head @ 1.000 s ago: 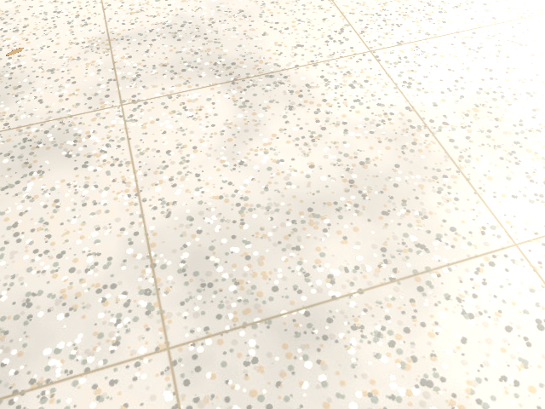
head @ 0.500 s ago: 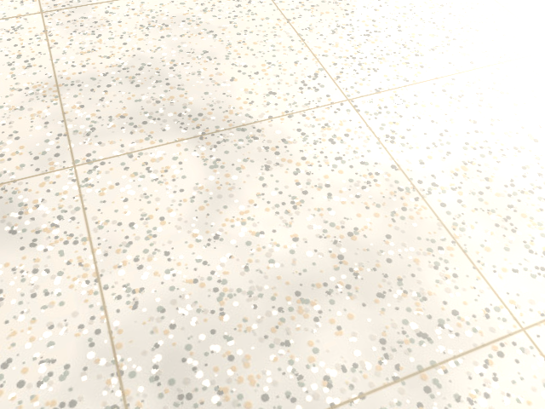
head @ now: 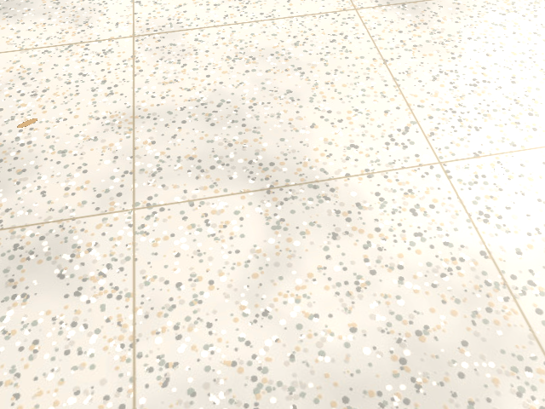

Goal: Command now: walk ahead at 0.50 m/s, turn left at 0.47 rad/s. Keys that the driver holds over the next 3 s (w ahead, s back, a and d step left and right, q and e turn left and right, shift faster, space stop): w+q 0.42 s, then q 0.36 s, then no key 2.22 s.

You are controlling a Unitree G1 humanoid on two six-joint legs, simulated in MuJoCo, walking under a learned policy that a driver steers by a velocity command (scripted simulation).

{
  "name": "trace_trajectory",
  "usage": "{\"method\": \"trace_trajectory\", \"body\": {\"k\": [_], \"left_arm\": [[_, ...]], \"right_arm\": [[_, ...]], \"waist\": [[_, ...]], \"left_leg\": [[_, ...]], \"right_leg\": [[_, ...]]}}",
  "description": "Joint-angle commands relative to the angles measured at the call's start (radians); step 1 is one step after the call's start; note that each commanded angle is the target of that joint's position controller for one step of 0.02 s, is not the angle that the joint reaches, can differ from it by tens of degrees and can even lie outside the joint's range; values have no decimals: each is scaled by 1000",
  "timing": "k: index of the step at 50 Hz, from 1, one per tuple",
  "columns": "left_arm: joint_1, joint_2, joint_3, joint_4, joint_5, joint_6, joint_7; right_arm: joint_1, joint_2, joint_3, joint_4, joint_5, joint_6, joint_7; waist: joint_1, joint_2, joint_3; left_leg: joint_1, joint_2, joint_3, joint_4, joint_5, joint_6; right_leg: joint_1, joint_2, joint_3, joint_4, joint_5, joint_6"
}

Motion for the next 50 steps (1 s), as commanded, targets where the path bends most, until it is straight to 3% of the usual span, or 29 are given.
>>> {"method": "trace_trajectory", "body": {"k": [1, 6, 11, 13, 14, 15, 16, 17, 18, 19, 20, 21, 22, 24, 26, 29, 33, 36, 37, 38, 39, 40, 41, 42, 43, 45, 46, 48, 50], "left_arm": [[-60, 132, 34, -46, 5, -24, 11], [-21, 174, 46, -16, -4, -8, 26], [26, 213, 64, 19, -32, 27, 27], [6, 243, 72, 15, -42, 41, 31], [-10, 251, 74, 12, -47, 51, 32], [-16, 234, 65, 8, -47, 54, 33], [14, 157, 38, -14, -5, 44, 32], [63, 63, 5, -71, 1, 11, 21], [-55, 161, 22, -80, -38, -25, 8], [-118, 174, 25, -103, -63, -43, 2], [-117, 159, 22, -94, -46, -49, 10], [-109, 170, 30, -81, -18, -45, 17], [-94, 176, 35, -76, -11, -32, 16], [-76, 158, 35, -78, 2, -8, 20], [-107, 128, 27, -92, 8, 8, 25], [-191, 95, 10, -115, 3, 14, 20], [-266, 120, 14, -144, -10, 19, 4], [-220, 163, 33, -139, -4, 7, 0], [-174, 168, 37, -129, 2, -2, 2], [-124, 211, 46, -130, 20, -7, 10], [-110, 247, 45, -142, 41, 2, 19], [-64, 233, 49, -118, 21, 22, 15], [-107, 167, 32, -147, 3, 30, 14], [-138, 132, 19, -152, 4, 43, 15], [-168, 118, 10, -155, 6, 54, 14], [-209, 134, 9, -145, 11, 70, 17], [-215, 133, 10, -138, 13, 73, 18], [-215, 135, 11, -128, 9, 75, 19], [-198, 152, 16, -114, 0, 78, 18]], "right_arm": [[12, -28, -11, -68, -7, 8, 0], [-141, 4, 4, -120, -11, -3, 33], [-231, -16, 0, -185, -11, 1, 58], [-173, -50, -19, -189, -11, 7, 60], [-67, -83, -39, -167, -8, 9, 57], [101, -142, -74, -121, -5, 13, 45], [216, -244, -105, -95, 0, 23, 21], [144, -302, -103, -133, 0, 7, 26], [155, -206, -74, -148, -6, -9, 37], [129, -162, -61, -141, -13, -23, 38], [68, -136, -52, -147, -12, -31, 38], [8, -100, -42, -158, -15, -34, 32], [-33, -90, -35, -180, -29, -33, 26], [-45, -111, -40, -188, -31, -33, 14], [-25, -142, -51, -182, -28, -27, -3], [-2, -145, -55, -175, -12, 0, -22], [34, -136, -55, -163, -11, 28, -34], [-3, -117, -51, -181, -13, 35, -41], [-34, -104, -46, -194, -10, 34, -41], [-28, -58, -31, -216, -22, 29, -39], [129, -1, -16, -209, -38, 27, -37], [228, -74, -23, -201, -19, 29, -32], [183, -151, -45, -174, -10, 44, -35], [94, -168, -52, -179, -11, 63, -41], [57, -156, -51, -180, -14, 81, -47], [40, -101, -37, -191, -14, 94, -44], [47, -69, -27, -190, -15, 91, -43], [42, -40, -13, -185, -24, 82, -41], [14, -38, -5, -186, -29, 75, -35]], "waist": [[-30, -124, 6], [25, -97, 46], [38, -102, 71], [-13, -135, 12], [-77, -136, -48], [-163, -108, -134], [-175, 79, -212], [-66, 249, -338], [-143, 81, -342], [-134, 48, -215], [-83, -45, -132], [-47, -41, -100], [-18, -17, -73], [7, -27, -67], [7, -32, -62], [-27, 17, -85], [-59, 49, -100], [-25, 75, -100], [9, 71, -110], [17, -5, -190], [-57, -239, -281], [-70, -367, -365], [-45, -231, -293], [-25, -165, -221], [-25, -137, -173], [-48, -172, -101], [-51, -193, -99], [-43, -211, -125], [-21, -224, -150]], "left_leg": [[-94, 53, -56, -66, 124, -17], [-62, 32, 29, -348, 312, -1], [-74, 0, 90, -466, 191, 54], [50, -66, 150, -467, 85, 95], [188, -113, 178, -489, 66, 122], [442, -158, 172, -549, 123, 161], [724, 19, -120, -569, 165, 229], [973, 223, -717, -757, -87, 433], [965, 237, -734, -851, -133, 392], [864, 208, -595, -846, -77, 352], [712, 164, -478, -840, 38, 317], [597, 127, -389, -846, 141, 296], [511, 105, -341, -859, 285, 289], [423, 85, -258, -850, 579, 293], [369, 47, -179, -830, 732, 276], [334, -20, -123, -784, 686, 212], [383, -3, -221, -719, 511, 172], [445, 6, -333, -612, 431, 151], [434, -29, -331, -544, 388, 124], [373, -97, -283, -382, 260, 81], [160, -226, -175, -136, -367, 16], [31, -210, -132, 63, -491, -25], [-1, -162, -145, 155, -411, -58], [-18, -143, -113, 180, -340, -76], [-1, -128, -99, 170, -300, -85], [93, -110, -59, 62, -239, -86], [133, -112, -32, -18, -227, -86], [208, -100, -2, -172, -223, -83], [266, -84, 8, -306, -170, -70]], "right_leg": [[40, -283, 148, -226, 180, -154], [93, -268, 0, -234, 217, -127], [263, -317, -54, -144, 375, -97], [292, -314, -83, 1, 708, -74], [274, -295, -103, 157, 828, -58], [168, -251, -127, 385, 780, -21], [-118, -185, -129, 722, 265, 33], [-495, 35, 60, 1027, -417, 82], [-601, -14, 223, 1068, -385, 55], [-648, -52, 211, 1027, -301, 27], [-600, -98, 212, 935, -222, 21], [-527, -128, 217, 845, -176, 27], [-463, -138, 217, 815, -150, 37], [-405, -123, 194, 745, -140, 75], [-388, -87, 169, 626, -68, 106], [-313, -27, 156, 395, 129, 117], [-267, 18, 190, 229, 201, 110], [-227, 15, 223, 139, 139, 74], [-149, 0, 209, 58, 231, 51], [28, -124, 296, 62, 466, -3], [293, -364, 535, 117, 887, -147], [355, -499, 795, 73, 699, -279], [285, -428, 727, 48, 501, -258], [206, -359, 591, 41, 377, -211], [116, -311, 516, 15, 287, -190], [-45, -235, 395, -46, 184, -170], [-66, -208, 350, -57, 180, -168], [-60, -206, 310, -54, 225, -182], [-35, -228, 315, -48, 224, -197]]}}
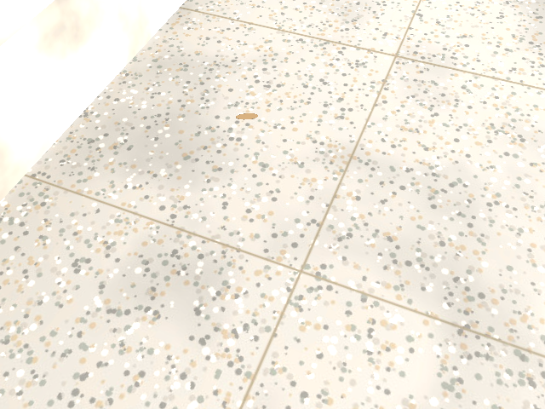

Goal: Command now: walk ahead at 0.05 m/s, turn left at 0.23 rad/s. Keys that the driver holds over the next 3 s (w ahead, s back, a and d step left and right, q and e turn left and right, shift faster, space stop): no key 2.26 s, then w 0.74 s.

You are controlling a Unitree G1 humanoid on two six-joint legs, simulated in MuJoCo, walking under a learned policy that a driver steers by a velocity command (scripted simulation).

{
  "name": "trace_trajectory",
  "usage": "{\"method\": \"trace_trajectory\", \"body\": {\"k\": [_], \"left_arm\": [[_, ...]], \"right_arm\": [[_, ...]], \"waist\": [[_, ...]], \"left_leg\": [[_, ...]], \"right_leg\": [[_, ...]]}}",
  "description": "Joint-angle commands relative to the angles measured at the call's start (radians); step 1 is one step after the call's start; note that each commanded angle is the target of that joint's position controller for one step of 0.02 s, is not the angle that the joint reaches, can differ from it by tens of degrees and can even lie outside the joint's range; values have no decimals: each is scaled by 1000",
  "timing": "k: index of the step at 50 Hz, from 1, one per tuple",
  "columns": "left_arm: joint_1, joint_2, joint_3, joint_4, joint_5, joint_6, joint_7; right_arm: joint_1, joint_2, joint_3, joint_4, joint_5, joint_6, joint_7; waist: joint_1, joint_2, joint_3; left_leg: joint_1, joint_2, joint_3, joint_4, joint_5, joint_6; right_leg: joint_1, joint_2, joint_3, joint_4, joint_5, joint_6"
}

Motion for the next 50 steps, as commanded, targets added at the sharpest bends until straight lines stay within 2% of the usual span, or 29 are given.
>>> {"method": "trace_trajectory", "body": {"k": [1, 3, 4, 5, 6, 7, 8, 9, 10, 11, 13, 16, 21, 31, 50], "left_arm": [[-35, 168, 40, -51, -11, -4, 3], [-40, 171, 37, -42, -20, 4, 2], [-40, 165, 33, -35, -27, 7, 2], [-2, 144, 24, -16, -29, 5, -1], [17, 113, 12, -12, -15, -1, -8], [41, 62, 3, -18, -2, -9, -11], [-10, 93, 6, -11, 11, -10, -8], [-23, 95, 7, -5, 11, -11, -9], [-12, 95, 8, 12, 10, -9, -5], [8, 112, 11, 25, 9, -6, -2], [19, 123, 14, 46, -1, -7, -2], [23, 113, 12, 80, -2, -12, -1], [30, 116, 13, 133, -10, -10, 6], [24, 125, 16, 221, -17, 7, 25], [29, 107, 16, 320, -18, 22, 40]], "right_arm": [[70, -50, -6, -36, -5, -13, 6], [90, -55, -7, -16, -6, -14, 16], [107, -52, -7, -2, -9, -14, 21], [94, -64, -8, -8, -19, -14, 23], [83, -113, -12, -25, -34, -14, 18], [26, -139, -15, -18, -38, -15, 18], [-24, -64, 4, -38, -42, -26, 25], [-31, -36, 14, -27, -50, -39, 28], [-23, -47, 12, -17, -49, -49, 30], [-17, -51, 11, -9, -44, -58, 31], [21, -46, 16, 7, -34, -66, 27], [42, -47, 16, 21, -27, -68, 21], [52, -34, 16, 43, -22, -67, 20], [67, -28, 12, 118, -16, -67, 20], [106, -20, 28, 273, -13, -71, 8]], "waist": [[-11, -192, -199], [-30, -178, -187], [-44, -170, -173], [-43, -147, -157], [-24, -45, -152], [43, 162, -131], [13, 140, -93], [15, 129, -73], [15, 126, -63], [14, 124, -51], [9, 73, -39], [0, 23, -46], [-3, -14, -74], [0, -13, -88], [-1, -16, -46]], "left_leg": [[120, 16, 37, -184, 78, 12], [202, 7, 61, -342, 189, 39], [266, -4, 77, -443, 258, 61], [323, 13, 48, -514, 302, 91], [363, 130, -93, -565, 338, 140], [202, 201, -177, -598, 198, 205], [101, 180, -174, -643, 61, 206], [81, 146, -144, -644, 4, 171], [75, 120, -118, -636, 11, 143], [74, 113, -109, -629, 38, 129], [95, 94, -85, -602, 111, 113], [138, 82, -68, -569, 210, 118], [183, 66, -44, -543, 344, 119], [216, 48, -13, -538, 473, 112], [201, 32, 12, -578, 380, 100]], "right_leg": [[151, -231, 213, -141, 116, -205], [119, -225, 209, -129, -1, -185], [77, -211, 196, -121, -69, -159], [24, -187, 181, -114, -153, -104], [-37, -138, 127, -32, -228, -32], [23, -32, -2, 15, -251, 37], [111, -30, 17, 28, -178, 62], [142, -33, 23, 12, -116, 65], [165, -39, 24, 10, -85, 65], [170, -47, 33, 3, -66, 62], [162, -57, 42, -10, -64, 48], [156, -60, 43, -16, -29, 50], [182, -65, 46, -8, 37, 52], [221, -68, 44, 8, 96, 45], [221, -55, 34, -18, 49, 45]]}}
Over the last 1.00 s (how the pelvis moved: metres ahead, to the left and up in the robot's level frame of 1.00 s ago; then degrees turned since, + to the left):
0.43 0.10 -0.01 33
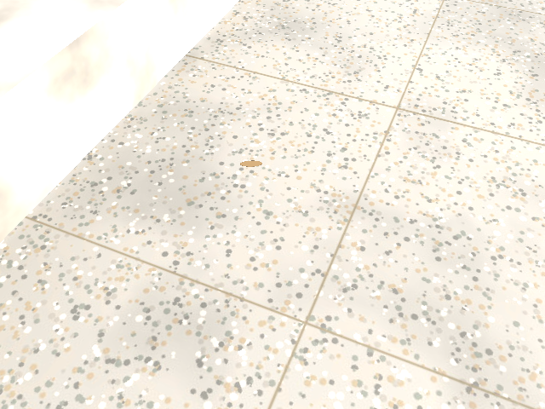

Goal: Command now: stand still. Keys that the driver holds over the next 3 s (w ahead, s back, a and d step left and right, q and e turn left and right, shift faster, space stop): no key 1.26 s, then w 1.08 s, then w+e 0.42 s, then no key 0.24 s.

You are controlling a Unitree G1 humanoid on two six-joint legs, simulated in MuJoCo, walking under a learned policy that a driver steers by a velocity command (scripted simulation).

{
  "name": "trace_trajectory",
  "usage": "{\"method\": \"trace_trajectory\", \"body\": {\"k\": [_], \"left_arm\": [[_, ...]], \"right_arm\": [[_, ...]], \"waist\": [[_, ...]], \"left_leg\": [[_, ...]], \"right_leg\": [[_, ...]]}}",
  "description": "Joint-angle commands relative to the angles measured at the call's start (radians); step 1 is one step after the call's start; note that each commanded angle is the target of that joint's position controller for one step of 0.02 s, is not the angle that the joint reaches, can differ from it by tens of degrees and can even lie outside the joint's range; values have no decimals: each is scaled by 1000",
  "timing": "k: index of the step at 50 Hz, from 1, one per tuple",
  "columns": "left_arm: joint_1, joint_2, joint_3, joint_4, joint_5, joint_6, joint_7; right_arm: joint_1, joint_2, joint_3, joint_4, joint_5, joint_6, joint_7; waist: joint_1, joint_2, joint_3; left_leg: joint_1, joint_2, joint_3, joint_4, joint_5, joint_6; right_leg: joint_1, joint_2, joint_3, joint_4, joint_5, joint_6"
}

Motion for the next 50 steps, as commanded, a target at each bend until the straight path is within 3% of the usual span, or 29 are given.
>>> {"method": "trace_trajectory", "body": {"k": [1, 22, 50], "left_arm": [[5, 109, 17, -20, 0, -6, 5], [81, 76, 7, 14, -2, -4, 13], [146, 45, 0, 16, -5, -5, 16]], "right_arm": [[36, -107, -18, -12, 0, -9, -4], [90, -74, 0, 80, 4, -11, -5], [150, -42, 6, 113, 7, -12, -8]], "waist": [[1, 9, -8], [-6, 7, 16], [-11, 5, 31]], "left_leg": [[-109, 51, -41, -105, 210, 9], [-124, 42, -23, -118, 164, 6], [-133, 38, -10, -112, 157, 2]], "right_leg": [[87, -9, 9, -40, 156, -27], [70, -1, 6, -46, 135, -30], [61, 6, 7, -37, 139, -36]]}}
Over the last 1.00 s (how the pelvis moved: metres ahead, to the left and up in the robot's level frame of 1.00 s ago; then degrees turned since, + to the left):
0.06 0.03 0.00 0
